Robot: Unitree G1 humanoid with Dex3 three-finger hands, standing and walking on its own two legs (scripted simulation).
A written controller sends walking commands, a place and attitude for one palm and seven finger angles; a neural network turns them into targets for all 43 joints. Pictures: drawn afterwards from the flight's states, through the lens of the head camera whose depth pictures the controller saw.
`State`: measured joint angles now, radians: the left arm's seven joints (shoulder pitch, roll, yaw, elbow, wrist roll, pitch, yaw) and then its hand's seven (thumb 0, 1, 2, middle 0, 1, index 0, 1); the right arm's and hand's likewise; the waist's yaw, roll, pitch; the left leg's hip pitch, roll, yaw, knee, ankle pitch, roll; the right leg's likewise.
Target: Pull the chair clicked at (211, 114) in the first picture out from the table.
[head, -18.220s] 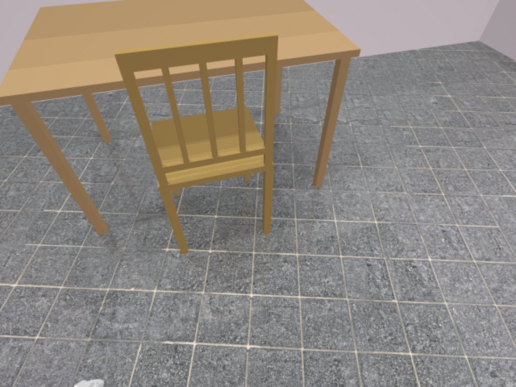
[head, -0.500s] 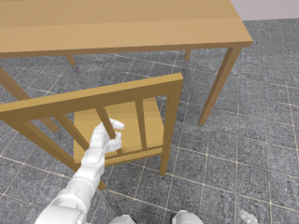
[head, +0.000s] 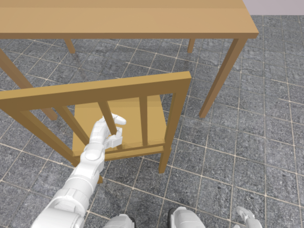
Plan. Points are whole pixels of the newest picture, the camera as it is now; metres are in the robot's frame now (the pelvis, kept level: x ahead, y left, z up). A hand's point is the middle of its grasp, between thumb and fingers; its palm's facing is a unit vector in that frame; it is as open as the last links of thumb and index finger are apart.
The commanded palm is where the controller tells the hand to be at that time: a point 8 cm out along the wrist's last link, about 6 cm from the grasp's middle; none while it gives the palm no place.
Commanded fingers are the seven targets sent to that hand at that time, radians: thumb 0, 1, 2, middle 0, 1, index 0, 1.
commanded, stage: step backward, pulling the chair out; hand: left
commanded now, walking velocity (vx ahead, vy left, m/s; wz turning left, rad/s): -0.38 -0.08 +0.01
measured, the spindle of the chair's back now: (112, 128) +0.39 +0.12 -0.06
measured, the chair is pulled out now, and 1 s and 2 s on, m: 0.22 0.36 0.57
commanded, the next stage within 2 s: stop walking, hand still on the chair in 1.70 s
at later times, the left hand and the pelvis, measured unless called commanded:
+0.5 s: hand (115, 158) +0.30 +0.10 -0.06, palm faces -0.08 -0.98 -0.17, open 5.0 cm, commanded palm +0.28 +0.16 -0.05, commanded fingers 0.00 0.90 0.90 -0.50 -1.45 -0.50 -1.45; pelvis -0.06 +0.00 +0.00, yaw -1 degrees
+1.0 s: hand (112, 190) +0.21 +0.10 -0.05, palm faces -0.06 -0.98 -0.18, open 5.0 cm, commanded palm +0.20 +0.16 -0.05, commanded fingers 0.00 0.90 0.90 -0.50 -1.45 -0.50 -1.45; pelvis -0.15 -0.01 +0.00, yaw -3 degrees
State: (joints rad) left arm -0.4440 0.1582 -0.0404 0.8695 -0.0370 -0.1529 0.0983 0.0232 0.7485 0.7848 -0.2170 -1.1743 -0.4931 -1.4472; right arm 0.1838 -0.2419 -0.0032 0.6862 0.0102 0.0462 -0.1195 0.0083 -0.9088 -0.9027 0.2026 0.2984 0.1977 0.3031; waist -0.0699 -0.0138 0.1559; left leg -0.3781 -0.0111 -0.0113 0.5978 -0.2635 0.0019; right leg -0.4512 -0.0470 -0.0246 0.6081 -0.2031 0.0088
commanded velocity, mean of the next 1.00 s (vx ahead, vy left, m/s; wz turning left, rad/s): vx -0.38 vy -0.02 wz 0.03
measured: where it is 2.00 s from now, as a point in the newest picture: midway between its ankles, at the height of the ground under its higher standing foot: outside the picture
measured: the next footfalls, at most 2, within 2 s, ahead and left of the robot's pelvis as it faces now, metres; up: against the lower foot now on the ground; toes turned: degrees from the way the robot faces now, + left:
left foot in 0.30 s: +0.01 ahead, +0.12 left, +0.00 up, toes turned -1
right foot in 0.50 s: -0.03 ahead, -0.14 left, +0.00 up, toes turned -3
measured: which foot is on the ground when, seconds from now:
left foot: down 0.00-0.16, up 0.18-0.28, down 0.30-0.60, up 0.62-0.74, down 0.76-1.00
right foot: down 0.00-0.36, up 0.38-0.48, down 0.50-0.84, up 0.86-0.96, down 0.98-1.00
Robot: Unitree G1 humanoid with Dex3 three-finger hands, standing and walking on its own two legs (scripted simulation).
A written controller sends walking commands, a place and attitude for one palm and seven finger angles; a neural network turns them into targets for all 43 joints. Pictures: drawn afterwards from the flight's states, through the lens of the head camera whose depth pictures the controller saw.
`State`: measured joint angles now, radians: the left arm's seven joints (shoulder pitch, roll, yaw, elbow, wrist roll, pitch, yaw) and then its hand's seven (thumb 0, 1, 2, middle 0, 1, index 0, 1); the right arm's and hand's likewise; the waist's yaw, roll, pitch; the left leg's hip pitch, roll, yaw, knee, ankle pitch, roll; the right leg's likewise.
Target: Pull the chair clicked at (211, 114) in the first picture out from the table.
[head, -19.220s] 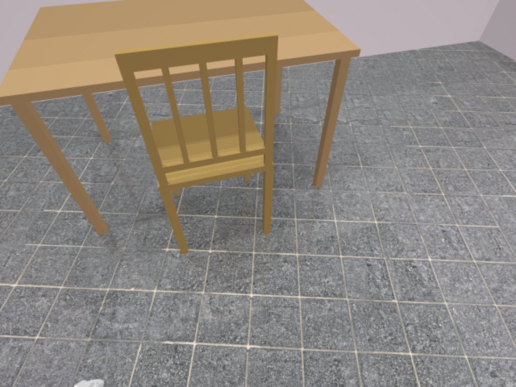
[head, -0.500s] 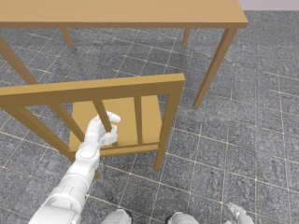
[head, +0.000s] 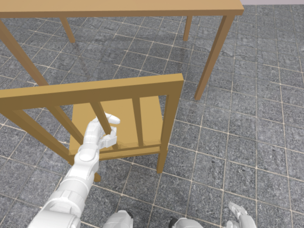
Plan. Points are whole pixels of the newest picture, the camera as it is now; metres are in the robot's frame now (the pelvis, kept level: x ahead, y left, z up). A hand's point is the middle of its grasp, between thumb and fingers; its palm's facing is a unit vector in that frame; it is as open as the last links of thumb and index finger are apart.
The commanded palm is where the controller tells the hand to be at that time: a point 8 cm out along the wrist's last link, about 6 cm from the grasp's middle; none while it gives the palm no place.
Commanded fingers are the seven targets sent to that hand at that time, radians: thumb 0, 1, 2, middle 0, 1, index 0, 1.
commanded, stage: step backward, pulling the chair out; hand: left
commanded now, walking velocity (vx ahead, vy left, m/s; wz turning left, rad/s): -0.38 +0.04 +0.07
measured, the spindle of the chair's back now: (107, 129) +0.39 +0.15 -0.06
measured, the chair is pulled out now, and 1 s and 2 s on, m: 0.36 0.57 0.60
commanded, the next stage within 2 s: stop walking, hand still on the chair in 0.70 s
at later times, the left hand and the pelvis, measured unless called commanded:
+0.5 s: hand (109, 171) +0.26 +0.13 -0.06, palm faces -0.02 -0.98 -0.19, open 5.0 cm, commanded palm +0.24 +0.18 -0.05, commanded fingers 0.00 0.90 0.90 -0.50 -1.45 -0.50 -1.45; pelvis -0.10 +0.00 +0.00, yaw +0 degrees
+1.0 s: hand (105, 216) +0.15 +0.12 -0.05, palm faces +0.01 -0.98 -0.18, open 5.1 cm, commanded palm +0.13 +0.17 -0.03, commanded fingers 0.00 0.90 0.90 -0.50 -1.45 -0.50 -1.45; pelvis -0.18 -0.01 +0.00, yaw +0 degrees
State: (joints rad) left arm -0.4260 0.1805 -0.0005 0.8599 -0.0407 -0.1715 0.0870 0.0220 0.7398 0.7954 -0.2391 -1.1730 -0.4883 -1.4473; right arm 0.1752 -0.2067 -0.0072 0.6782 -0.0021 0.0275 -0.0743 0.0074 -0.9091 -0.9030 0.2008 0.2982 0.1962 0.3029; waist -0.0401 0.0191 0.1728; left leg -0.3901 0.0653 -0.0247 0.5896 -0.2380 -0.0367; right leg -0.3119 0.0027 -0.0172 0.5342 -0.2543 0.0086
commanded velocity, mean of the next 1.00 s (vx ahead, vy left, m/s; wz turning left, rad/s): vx -0.22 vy -0.03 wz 0.03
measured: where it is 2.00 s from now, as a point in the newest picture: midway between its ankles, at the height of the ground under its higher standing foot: outside the picture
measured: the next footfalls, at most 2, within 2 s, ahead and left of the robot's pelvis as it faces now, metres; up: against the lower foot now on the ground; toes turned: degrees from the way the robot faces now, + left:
left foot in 0.24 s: -0.01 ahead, +0.14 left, +0.00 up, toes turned +2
right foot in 0.46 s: -0.08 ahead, -0.13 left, +0.00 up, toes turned -2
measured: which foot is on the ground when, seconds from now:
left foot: down 0.00-0.06, up 0.08-0.22, down 0.24-0.54, up 0.56-0.68, down 0.70-1.00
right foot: down 0.00-0.30, up 0.32-0.44, down 0.46-1.00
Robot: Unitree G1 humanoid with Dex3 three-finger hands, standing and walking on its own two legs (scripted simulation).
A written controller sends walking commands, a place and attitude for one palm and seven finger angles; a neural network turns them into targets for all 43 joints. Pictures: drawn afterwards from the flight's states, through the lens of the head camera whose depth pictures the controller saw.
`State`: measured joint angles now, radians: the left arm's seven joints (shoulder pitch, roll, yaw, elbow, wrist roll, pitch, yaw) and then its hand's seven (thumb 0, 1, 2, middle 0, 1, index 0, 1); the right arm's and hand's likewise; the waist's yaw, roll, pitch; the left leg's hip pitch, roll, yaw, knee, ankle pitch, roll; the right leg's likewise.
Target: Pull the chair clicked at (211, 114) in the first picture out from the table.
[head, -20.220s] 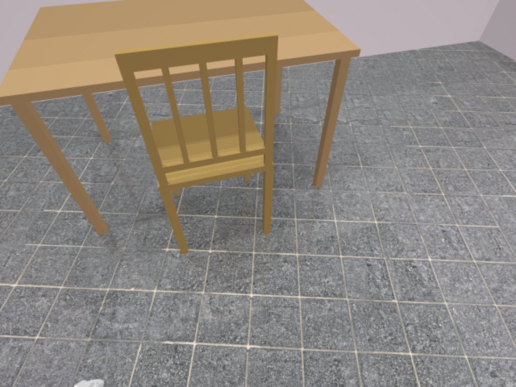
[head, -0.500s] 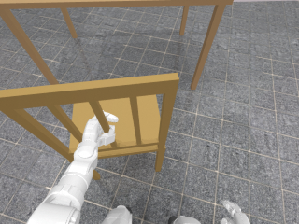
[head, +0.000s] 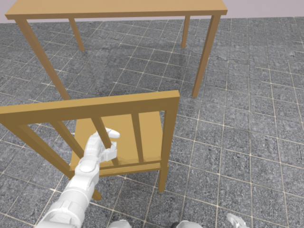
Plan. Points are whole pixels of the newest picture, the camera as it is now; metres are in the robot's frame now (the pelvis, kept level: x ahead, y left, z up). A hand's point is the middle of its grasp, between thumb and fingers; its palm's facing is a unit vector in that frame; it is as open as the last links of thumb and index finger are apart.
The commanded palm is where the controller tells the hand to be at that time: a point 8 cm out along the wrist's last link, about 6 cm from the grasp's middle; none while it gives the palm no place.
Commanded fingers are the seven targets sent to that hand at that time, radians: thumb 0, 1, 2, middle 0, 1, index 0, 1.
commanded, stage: stop walking, hand still on the chair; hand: left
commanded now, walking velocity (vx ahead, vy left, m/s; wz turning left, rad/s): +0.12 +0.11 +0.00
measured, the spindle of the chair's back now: (107, 144) +0.36 +0.15 -0.06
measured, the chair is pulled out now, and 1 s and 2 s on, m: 0.57 0.60 0.60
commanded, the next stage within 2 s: open the thumb and straighten the fingers in 0.88 s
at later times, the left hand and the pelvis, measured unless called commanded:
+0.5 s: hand (113, 158) +0.31 +0.13 -0.05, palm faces -0.04 -0.98 -0.18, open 5.2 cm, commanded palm +0.29 +0.18 -0.03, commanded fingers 0.00 0.90 0.90 -0.50 -1.45 -0.50 -1.45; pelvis +0.04 +0.02 +0.01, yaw -1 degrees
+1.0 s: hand (113, 157) +0.31 +0.13 -0.05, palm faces -0.01 -0.98 -0.18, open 5.2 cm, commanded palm +0.29 +0.18 -0.03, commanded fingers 0.00 0.66 0.78 -0.50 -1.45 -0.50 -1.45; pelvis +0.05 +0.00 +0.01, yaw +0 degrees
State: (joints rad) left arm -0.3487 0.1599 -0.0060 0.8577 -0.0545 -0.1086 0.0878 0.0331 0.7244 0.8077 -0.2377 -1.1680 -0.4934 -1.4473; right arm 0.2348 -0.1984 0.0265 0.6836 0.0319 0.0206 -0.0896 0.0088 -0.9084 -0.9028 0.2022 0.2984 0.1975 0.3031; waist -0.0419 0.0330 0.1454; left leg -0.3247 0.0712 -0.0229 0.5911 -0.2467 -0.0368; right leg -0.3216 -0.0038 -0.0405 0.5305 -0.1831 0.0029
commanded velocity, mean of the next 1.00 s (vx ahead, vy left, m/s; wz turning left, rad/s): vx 0.00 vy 0.01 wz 0.00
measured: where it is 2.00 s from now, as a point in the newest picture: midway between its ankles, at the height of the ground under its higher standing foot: outside the picture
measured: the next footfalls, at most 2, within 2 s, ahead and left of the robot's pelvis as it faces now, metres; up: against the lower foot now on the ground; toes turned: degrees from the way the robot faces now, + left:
none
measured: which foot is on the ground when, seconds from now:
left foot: down 0.00-1.00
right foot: down 0.00-1.00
